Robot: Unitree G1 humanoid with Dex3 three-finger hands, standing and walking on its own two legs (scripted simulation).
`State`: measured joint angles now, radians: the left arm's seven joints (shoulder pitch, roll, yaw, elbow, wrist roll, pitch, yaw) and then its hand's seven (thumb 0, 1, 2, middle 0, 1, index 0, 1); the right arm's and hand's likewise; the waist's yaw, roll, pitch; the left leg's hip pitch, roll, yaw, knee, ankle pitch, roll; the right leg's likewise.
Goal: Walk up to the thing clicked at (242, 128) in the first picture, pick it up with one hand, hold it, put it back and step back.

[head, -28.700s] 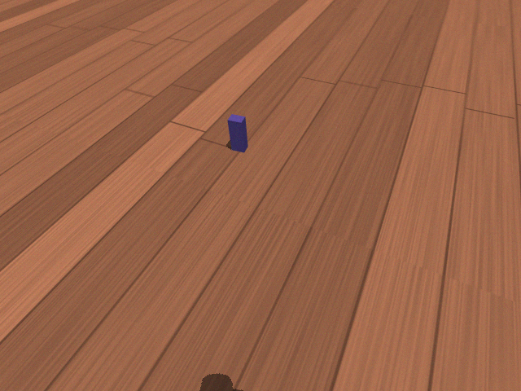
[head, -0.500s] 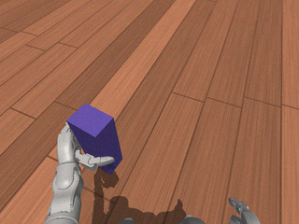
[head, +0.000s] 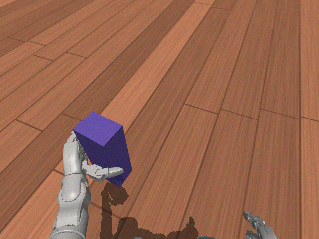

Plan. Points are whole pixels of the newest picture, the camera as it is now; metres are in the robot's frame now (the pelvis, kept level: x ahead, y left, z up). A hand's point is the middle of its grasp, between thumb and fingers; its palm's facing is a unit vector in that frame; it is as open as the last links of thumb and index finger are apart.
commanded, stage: crouch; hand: left
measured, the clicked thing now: (107, 153) +0.33 +0.16 +0.03
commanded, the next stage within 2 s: lower in 1.62 s
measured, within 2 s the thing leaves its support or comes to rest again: neither
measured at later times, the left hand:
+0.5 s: hand (106, 174) +0.35 +0.20 -0.14, palm faces +0.26 -0.97 -0.02, open 13.0 cm
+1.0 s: hand (109, 195) +0.35 +0.24 -0.35, palm faces +0.28 -0.96 -0.06, open 13.0 cm
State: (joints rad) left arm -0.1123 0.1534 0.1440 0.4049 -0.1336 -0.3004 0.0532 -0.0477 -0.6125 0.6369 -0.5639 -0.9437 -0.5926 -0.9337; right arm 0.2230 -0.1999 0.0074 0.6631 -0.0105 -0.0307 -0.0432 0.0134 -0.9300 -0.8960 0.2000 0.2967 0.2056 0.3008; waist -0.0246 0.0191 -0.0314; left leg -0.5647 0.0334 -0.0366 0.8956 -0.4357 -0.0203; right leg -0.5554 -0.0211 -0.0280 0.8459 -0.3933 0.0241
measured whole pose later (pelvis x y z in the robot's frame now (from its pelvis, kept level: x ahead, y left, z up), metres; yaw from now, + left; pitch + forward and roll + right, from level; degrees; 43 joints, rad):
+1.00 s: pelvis -0.07 +0.00 -0.30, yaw -3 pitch +32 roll -5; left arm -0.52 0.37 0.47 1.01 -0.11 -0.77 -0.07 -0.04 -0.61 0.61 -0.56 -0.97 -0.59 -0.96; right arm 0.07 -0.25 0.02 0.72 -0.10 -0.02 0.08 0.01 -0.94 -0.90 0.20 0.30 0.21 0.30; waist -0.11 -0.01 -0.14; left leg -1.98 0.00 -0.12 2.11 -0.70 -0.04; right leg -1.95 -0.03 -0.04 2.04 -0.65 0.02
